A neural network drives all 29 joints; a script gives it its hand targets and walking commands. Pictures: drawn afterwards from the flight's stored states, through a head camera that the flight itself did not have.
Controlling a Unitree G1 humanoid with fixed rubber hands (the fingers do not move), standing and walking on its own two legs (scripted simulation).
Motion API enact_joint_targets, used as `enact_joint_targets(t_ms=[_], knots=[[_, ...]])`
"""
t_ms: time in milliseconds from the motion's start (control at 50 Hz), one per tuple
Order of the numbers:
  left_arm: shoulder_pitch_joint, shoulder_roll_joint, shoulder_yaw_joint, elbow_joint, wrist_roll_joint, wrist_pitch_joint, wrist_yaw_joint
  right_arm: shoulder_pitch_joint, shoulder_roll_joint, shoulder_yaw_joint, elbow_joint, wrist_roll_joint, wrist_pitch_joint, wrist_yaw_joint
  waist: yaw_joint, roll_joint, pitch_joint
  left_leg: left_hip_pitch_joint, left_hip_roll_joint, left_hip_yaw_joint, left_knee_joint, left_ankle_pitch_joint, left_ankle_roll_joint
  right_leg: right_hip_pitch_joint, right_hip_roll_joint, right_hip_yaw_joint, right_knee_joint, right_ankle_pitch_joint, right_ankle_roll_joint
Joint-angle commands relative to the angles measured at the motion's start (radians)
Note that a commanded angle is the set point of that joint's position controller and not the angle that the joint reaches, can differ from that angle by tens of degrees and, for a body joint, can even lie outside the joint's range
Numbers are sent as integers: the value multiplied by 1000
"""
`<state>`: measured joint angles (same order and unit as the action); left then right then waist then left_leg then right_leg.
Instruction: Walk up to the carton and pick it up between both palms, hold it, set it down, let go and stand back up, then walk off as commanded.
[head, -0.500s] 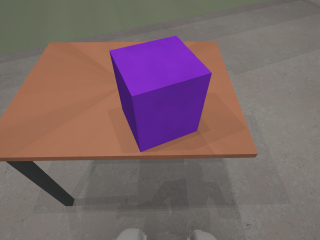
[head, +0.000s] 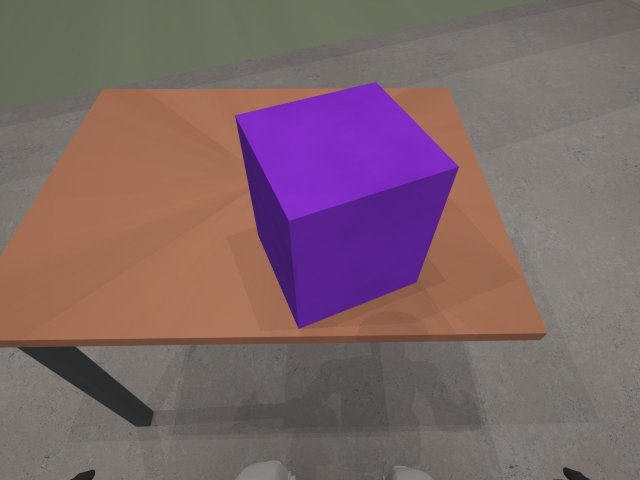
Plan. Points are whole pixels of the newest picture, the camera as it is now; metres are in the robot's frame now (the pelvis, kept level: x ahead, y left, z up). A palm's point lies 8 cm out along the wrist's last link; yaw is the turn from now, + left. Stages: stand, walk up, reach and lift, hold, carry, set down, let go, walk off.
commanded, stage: walk up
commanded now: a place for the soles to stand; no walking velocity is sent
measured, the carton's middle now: (336, 208) +0.48 +0.00 +0.04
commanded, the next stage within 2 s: reach and lift in 1.84 s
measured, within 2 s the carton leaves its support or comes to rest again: neither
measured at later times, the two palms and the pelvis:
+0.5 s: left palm out of the picture +0.09 +0.33 -0.09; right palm out of the picture +0.09 -0.32 -0.09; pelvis +0.00 +0.00 +0.00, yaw +0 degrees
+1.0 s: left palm out of the picture +0.10 +0.34 -0.09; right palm out of the picture +0.09 -0.31 -0.09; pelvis +0.02 +0.01 +0.01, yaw +0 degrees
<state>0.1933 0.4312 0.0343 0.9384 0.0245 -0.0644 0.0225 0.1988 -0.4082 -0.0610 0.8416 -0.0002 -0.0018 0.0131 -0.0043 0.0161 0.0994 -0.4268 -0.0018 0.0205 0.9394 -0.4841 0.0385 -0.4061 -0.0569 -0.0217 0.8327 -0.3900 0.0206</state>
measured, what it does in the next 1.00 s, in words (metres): lifts its left foot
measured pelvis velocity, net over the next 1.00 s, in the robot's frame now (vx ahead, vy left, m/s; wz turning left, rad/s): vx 0.02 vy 0.01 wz -0.01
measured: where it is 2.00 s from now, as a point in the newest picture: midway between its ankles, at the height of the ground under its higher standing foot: outside the picture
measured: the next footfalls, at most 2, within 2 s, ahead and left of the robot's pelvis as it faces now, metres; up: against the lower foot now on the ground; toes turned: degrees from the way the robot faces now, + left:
right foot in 1.04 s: +0.11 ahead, -0.14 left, +0.00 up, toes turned -2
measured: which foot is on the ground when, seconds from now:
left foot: down 0.00-1.00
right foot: down 0.00-0.80, up 0.82-1.00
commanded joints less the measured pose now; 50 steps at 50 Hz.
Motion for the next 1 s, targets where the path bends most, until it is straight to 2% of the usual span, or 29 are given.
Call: enact_joint_targets(t_ms=[0, 20, 40, 60, 80, 120, 180, 200, 260, 280, 320, 360, 380, 400, 460, 500, 520, 540, 560, 580, 620, 700, 760, 780, 800, 820, 840, 920, 980], knots=[[-54, 301, 77, -49, -13, -15, 25, 10, -215, -62, -16, -17, -20, -19, -19, -116, -102, -12, 49, -44, -129, -24, -1, 58, -259, 337, -324, 29, -249], [-79, 276, 59, -53, -10, -6, 20, 69, -218, -75, 3, -29, -26, -8, -46, -89, -95, 128, 26, -42, -280, 20, 7, -25, -204, 256, -253, 26, -196], [-104, 206, 50, -75, -17, -3, 10, 147, -240, -76, 33, -45, -41, -12, -80, 31, -92, 217, 116, -230, -453, 67, 36, -129, -89, 90, -41, 106, -118], [-96, 134, 37, -75, -28, 8, 10, 108, -290, -81, 21, -51, -50, -13, -69, 249, -93, 251, 266, -562, -599, -20, 100, -270, 44, -33, 126, -120, -41], [-115, 193, 43, -61, -23, 13, 18, 93, -334, -90, 11, -45, -54, -13, -66, 146, -90, 219, 307, -587, -612, 0, 162, -258, 16, 48, 152, -181, -43], [-75, 192, 46, -41, -28, -5, 9, 16, -279, -71, -12, -39, -54, -17, -22, 97, -81, 183, 301, -481, -510, 225, 209, -164, -8, 20, 90, -216, -48], [11, 188, 48, -30, -22, -15, 9, -12, -255, -54, -33, -37, -43, -19, 17, 165, -113, 89, 223, -341, -410, 401, 151, 24, -2, 0, -93, -83, -54], [54, 181, 52, -20, -19, -23, 12, -44, -241, -53, -46, -26, -39, -14, 35, 107, -118, 21, 200, -266, -378, 387, 117, 139, 15, -19, -189, 63, -58], [35, 322, 85, -32, -8, -33, 18, -66, -182, -43, -50, -8, -33, -11, 33, -130, -167, -98, 21, -54, -66, 135, -25, 204, -274, 420, -358, 126, -244], [11, 334, 84, -31, -6, -30, 16, -54, -194, -49, -49, -6, -31, -12, 21, -140, -135, -96, 32, -39, -81, 45, -25, 187, -299, 414, -341, 169, -276], [-28, 296, 73, -42, -9, -18, 19, 15, -208, -58, -1, -26, -40, -13, -17, -93, -165, 31, 60, -78, -226, 158, -4, 140, -241, 287, -237, 207, -220], [-99, 197, 49, -78, -30, -2, 9, 64, -263, -65, 13, -35, -57, -11, -42, 101, -157, 168, 200, -395, -504, 163, 57, -73, -25, 19, 29, 90, -74], [-83, 168, 40, -70, -30, 9, 11, 25, -283, -69, 9, -39, -63, -10, -22, 182, -87, 225, 258, -497, -548, 185, 111, -182, 27, -20, 64, -120, -45], [-73, 214, 48, -67, -23, 3, 15, 109, -331, -93, 3, -37, -55, -5, -71, 165, -115, 313, 294, -581, -571, 121, 146, -280, 33, 3, 142, -244, -57], [-50, 187, 46, -73, -16, -15, 10, 103, -294, -82, -13, -34, -57, -13, -45, 115, -97, 267, 311, -496, -484, 346, 215, -241, -7, 25, 148, -214, -65], [53, 202, 54, -49, -18, -26, 11, 5, -282, -73, -53, -37, -40, -9, -1, 184, -136, 187, 254, -338, -412, 328, 181, -57, 5, -24, -72, -136, -72], [92, 196, 61, -33, -10, -37, 11, -20, -240, -62, -60, -31, -36, 0, 31, 82, -121, 27, 196, -266, -362, 341, 133, 113, 33, -50, -169, 25, -74], [181, 223, 73, -19, 4, -42, 18, -66, -219, -56, -91, -32, -30, 4, 78, 55, -156, -111, 154, -193, -211, 264, 81, 257, -12, 64, -260, 10, -106], [225, 339, 105, 3, 19, -45, 26, -80, -146, -43, -123, -26, -25, 7, 99, -237, -124, -370, -15, -37, 89, 65, -2, 363, -233, 490, -455, -205, -188], [173, 391, 117, -11, 2, -43, 25, -118, -189, -56, -121, -33, -12, -6, 103, -229, -51, -429, -1, -141, 138, -133, -18, 285, -372, 657, -537, -221, -285], [34, 353, 101, -42, -1, -34, 26, -71, -242, -68, -87, -26, -12, -4, 42, -93, 12, -301, 53, -107, 153, -72, -23, 162, -365, 538, -518, -199, -319], [44, 340, 102, -70, 1, -25, 12, -20, -228, -85, -60, -22, -22, 25, 32, -197, 6, -146, 54, -27, -6, -62, -22, 100, -269, 363, -463, -190, -265], [-79, 263, 82, -94, -7, -7, -3, 202, -184, -83, 14, -24, -50, 11, -93, -125, -141, 236, -5, 45, -344, 123, -9, 3, -174, 131, -148, 88, -188], [-69, 166, 51, -107, -10, 3, 4, 294, -207, -102, 38, -52, -55, -6, -132, 59, -181, 408, 48, -141, -476, 119, 3, -162, -93, 55, 150, 113, -118], [-35, 66, 21, -118, -30, 11, 7, 233, -313, -114, 16, -53, -65, -18, -96, 330, -117, 405, 274, -611, -664, 34, 31, -391, 57, 2, 290, -199, -42], [-107, 207, 50, -100, -32, 27, 20, 179, -343, -110, 3, -27, -65, -11, -96, 140, -89, 232, 329, -708, -691, -13, 53, -291, 32, 145, 298, -187, -50], [-61, 244, 70, -84, -37, 30, 19, 88, -314, -104, -19, -28, -59, -16, -41, 5, -47, 225, 314, -666, -679, -107, 70, -274, 14, 116, 289, -156, -47], [13, 159, 46, -48, -22, 4, 4, 98, -246, -77, -28, -38, -67, -28, -25, 94, -104, 269, 262, -396, -479, 445, 153, -207, -35, 47, 96, -168, -42], [25, 166, 58, -49, -18, -5, 6, 28, -260, -68, -60, -30, -57, -22, 11, 84, -148, 143, 252, -326, -401, 478, 170, 8, -6, -8, -70, -91, -56]])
